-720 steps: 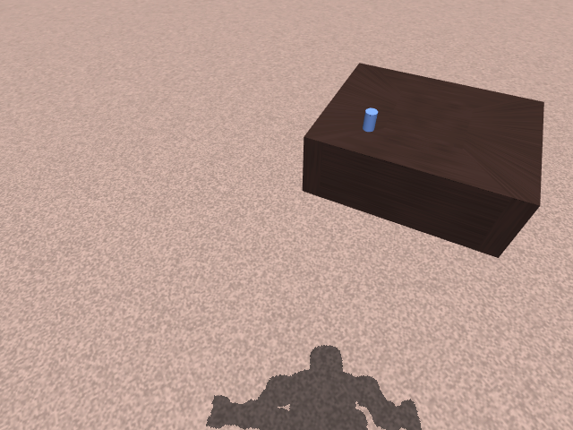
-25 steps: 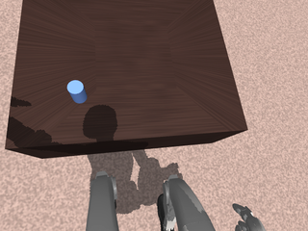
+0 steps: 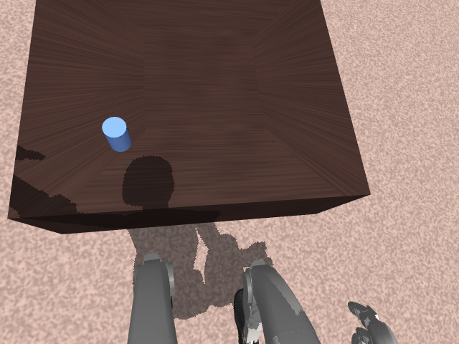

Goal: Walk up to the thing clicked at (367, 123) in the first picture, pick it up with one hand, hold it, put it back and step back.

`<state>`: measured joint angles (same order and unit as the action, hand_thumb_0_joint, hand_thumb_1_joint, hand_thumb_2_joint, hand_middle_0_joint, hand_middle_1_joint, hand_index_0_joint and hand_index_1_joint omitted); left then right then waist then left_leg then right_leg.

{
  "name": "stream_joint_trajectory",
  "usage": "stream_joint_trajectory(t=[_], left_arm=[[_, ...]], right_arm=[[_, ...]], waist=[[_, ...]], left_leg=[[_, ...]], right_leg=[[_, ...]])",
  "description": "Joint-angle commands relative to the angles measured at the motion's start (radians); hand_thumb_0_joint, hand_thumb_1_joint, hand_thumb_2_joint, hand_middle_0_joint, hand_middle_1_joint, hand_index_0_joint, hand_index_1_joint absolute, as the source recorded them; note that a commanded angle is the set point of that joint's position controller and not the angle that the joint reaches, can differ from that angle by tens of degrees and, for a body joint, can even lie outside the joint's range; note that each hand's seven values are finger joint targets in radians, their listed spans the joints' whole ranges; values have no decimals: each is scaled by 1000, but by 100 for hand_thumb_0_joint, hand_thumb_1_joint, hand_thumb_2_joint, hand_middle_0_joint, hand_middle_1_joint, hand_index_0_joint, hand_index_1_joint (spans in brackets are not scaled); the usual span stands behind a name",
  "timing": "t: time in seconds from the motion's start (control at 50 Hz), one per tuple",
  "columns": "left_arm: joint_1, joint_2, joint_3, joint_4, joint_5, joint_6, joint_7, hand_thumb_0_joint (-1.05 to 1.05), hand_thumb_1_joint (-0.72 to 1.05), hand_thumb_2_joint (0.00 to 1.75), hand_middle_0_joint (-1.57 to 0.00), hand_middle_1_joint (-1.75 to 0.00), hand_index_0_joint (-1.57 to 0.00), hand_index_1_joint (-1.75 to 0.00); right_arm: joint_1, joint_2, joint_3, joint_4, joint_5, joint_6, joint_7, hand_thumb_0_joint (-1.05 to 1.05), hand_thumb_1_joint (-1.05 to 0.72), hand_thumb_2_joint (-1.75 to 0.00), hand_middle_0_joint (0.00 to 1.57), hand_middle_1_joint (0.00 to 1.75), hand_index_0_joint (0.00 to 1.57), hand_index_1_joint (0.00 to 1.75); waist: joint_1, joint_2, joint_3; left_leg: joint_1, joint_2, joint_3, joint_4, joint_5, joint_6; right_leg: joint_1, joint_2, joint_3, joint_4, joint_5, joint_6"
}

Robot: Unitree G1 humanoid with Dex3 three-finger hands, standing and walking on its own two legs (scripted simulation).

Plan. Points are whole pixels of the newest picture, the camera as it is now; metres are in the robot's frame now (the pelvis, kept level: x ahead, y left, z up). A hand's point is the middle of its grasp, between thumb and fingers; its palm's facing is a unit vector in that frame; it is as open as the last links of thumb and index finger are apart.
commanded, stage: go down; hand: left
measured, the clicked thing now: (117, 135) +0.54 +0.22 -0.25
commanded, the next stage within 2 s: approach in 0.34 s
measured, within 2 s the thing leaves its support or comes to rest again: neither
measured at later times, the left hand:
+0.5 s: hand out of the picture +0.44 +0.41 +0.07, palm faces +0.25 -0.97 -0.01, open 17.3 cm
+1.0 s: hand (39, 142) +0.47 +0.33 -0.14, palm faces +0.19 -0.98 +0.06, open 17.7 cm
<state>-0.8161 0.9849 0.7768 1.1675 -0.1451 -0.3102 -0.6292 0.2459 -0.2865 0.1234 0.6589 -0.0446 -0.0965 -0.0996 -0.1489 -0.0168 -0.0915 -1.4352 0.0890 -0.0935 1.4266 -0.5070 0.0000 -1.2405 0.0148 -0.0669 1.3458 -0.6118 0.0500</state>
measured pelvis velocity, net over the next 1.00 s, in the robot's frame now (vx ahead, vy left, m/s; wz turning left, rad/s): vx -0.03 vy -0.01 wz -0.07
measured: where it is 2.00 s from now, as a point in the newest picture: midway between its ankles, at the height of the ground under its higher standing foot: (205, 330)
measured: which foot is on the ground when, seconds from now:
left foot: down 0.00-1.00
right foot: down 0.00-1.00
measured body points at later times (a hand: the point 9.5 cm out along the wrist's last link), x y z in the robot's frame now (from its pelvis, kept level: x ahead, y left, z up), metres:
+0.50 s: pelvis +0.00 +0.00 +0.00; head +0.19 +0.07 +0.40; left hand +0.42 +0.47 +0.07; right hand +0.07 -0.27 -0.10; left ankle +0.06 +0.12 -0.59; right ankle +0.01 -0.16 -0.59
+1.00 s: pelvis -0.03 -0.01 -0.14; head +0.21 +0.07 +0.24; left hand +0.46 +0.39 -0.14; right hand +0.06 -0.28 -0.23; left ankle +0.06 +0.12 -0.59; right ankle +0.01 -0.16 -0.59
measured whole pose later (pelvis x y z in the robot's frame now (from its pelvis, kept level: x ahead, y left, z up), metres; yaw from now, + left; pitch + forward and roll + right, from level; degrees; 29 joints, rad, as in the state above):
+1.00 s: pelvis -0.03 -0.01 -0.14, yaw -4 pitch +36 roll -9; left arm -0.92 0.86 0.75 1.24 -0.12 -0.51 -0.53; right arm 0.16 -0.28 0.13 0.64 -0.12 -0.08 -0.01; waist -0.19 -0.04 -0.11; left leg -1.94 0.09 -0.12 1.90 -0.60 0.00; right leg -1.75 0.03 -0.05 1.87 -0.75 0.05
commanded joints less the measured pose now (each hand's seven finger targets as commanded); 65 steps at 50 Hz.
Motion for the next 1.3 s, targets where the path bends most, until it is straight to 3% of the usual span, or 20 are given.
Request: stream_joint_trajectory(t=[0.0,0.18,0.28,0.38,0.42,0.46,0.56,0.62,0.68,0.7,0.8,0.9,0.96,0.98,1.0,1.06,1.12,1.14,1.22,1.28], left_arm=[[-262,373,17,-190,-32,-52,-2,0,-49,8,-4,-8,-4,-8],[-299,433,46,-216,-20,-59,20,0,-48,8,-3,-9,-4,-8],[-305,414,41,-215,-23,-50,19,0,-46,10,-3,-9,-4,-8],[-258,409,48,-183,-21,-47,18,0,-51,9,-3,-9,-4,-8],[-265,403,46,-194,-28,-48,14,0,-50,7,-3,-9,-4,-8],[-239,368,33,-162,-29,-48,9,0,-61,0,-4,-7,-6,-5],[-235,275,3,-122,-63,-76,13,0,-61,0,-4,-7,-6,-6],[-241,221,-32,-80,-62,-107,26,0,-61,2,-3,-8,-5,-6],[-285,215,-35,-87,-55,-158,34,0,-61,4,-2,-7,-4,-6],[-284,190,-58,-82,-51,-173,33,0,-61,4,-2,-7,-4,-6],[-364,249,-11,-127,-36,-241,47,0,-59,8,-1,-8,-2,-8],[-411,286,27,-159,-5,-268,94,0,-58,11,0,-8,-1,-8],[-454,220,-13,-149,18,-273,123,0,-59,12,0,-9,-1,-9],[-447,208,-14,-145,23,-277,135,0,-59,11,0,-9,-1,-9],[-465,222,-10,-136,30,-278,151,0,-59,11,-1,-8,-1,-9],[-477,178,-45,-92,42,-284,184,0,-61,11,-1,-9,-2,-9],[-488,168,-53,-87,52,-291,217,0,-56,5,-1,-7,-3,-6],[-499,193,-33,-101,54,-293,235,0,-58,5,-2,-8,-4,-6],[-518,192,-21,-172,69,-287,317,0,-59,6,-2,-8,-4,-7],[-551,193,-41,-261,96,-273,375,0,-59,6,-2,-8,-4,-7]], right_arm=[[171,-225,-77,-39,6,-21,-14,0,-91,-90,20,30,20,30],[176,-224,-71,-35,3,-18,-14,0,-90,-90,20,30,20,30],[178,-230,-74,-39,2,-14,-12,0,-90,-90,20,30,20,30],[169,-222,-70,-46,5,-14,-12,0,-90,-90,20,30,20,30],[174,-223,-70,-47,4,-16,-11,0,-91,-90,20,30,20,30],[168,-221,-72,-51,7,-19,-9,0,-87,-89,20,30,20,30],[159,-218,-75,-50,12,-24,-3,0,-87,-89,20,30,20,30],[150,-218,-74,-51,6,-30,6,0,-86,-89,20,30,20,30],[147,-216,-73,-47,-8,-33,16,0,-86,-89,20,30,20,30],[141,-216,-71,-45,-13,-34,20,0,-86,-89,20,30,20,30],[136,-230,-71,-38,-41,-28,45,0,-87,-89,20,30,20,30],[121,-233,-63,-38,-69,2,74,0,-89,-90,20,30,20,30],[111,-239,-70,-34,-81,25,91,0,-89,-90,20,30,20,30],[103,-237,-69,-34,-84,31,98,0,-89,-90,20,30,20,30],[105,-239,-68,-35,-86,39,103,0,-90,-90,20,30,20,30],[105,-229,-52,-40,-94,59,120,0,-90,-90,20,30,20,30],[92,-232,-40,-46,-101,77,131,0,-90,-89,20,30,20,30],[97,-237,-40,-49,-102,85,135,0,-90,-90,20,30,20,30],[82,-227,-34,-65,-105,119,148,0,-91,-90,20,30,20,30],[79,-221,-43,-57,-104,143,149,0,-91,-90,20,30,20,30]], waist=[[30,322,-537],[42,336,-574],[38,346,-579],[38,299,-549],[33,295,-571],[27,290,-535],[14,246,-467],[1,234,-440],[-5,258,-486],[-8,260,-505],[9,345,-650],[25,418,-751],[-7,437,-724],[-3,440,-719],[-13,420,-715],[-42,353,-694],[-50,333,-669],[-41,331,-672],[-15,341,-737],[0,373,-768]], left_leg=[[721,-9,-51,-174,323,3],[728,-10,-54,-171,325,2],[751,-7,-62,-175,352,-2],[672,-17,-40,-160,285,11],[674,-18,-32,-145,334,15],[663,-13,-44,-151,296,11],[548,-14,-48,-118,207,12],[475,-14,-49,-69,169,12],[420,-14,-52,10,173,12],[421,-10,-57,37,194,12],[422,-1,-63,153,239,4],[389,5,-59,260,317,-2],[337,12,-66,306,263,-7],[324,15,-76,317,242,-11],[269,12,-67,343,213,-6],[124,8,-39,423,156,7],[48,10,-33,483,114,10],[12,10,-30,494,83,9],[-51,9,-9,532,47,5],[-67,10,5,551,34,3]], right_leg=[[-39,21,-16,-146,236,-74],[-32,20,-12,-138,237,-73],[-52,20,-18,-136,240,-75],[-25,21,-8,-146,226,-73],[-7,19,-8,-148,263,-70],[-47,20,-12,-134,231,-72],[-122,19,-8,-96,180,-75],[-189,16,-4,-43,162,-76],[-266,14,-3,34,156,-80],[-299,16,-7,65,165,-80],[-400,18,-11,200,157,-87],[-447,20,-16,330,197,-90],[-534,22,-23,395,163,-93],[-559,22,-29,422,150,-94],[-556,24,-28,431,144,-92],[-532,35,-32,458,143,-82],[-566,42,-43,497,114,-78],[-560,44,-46,512,91,-77],[-519,56,-50,535,69,-71],[-512,63,-47,547,68,-72]])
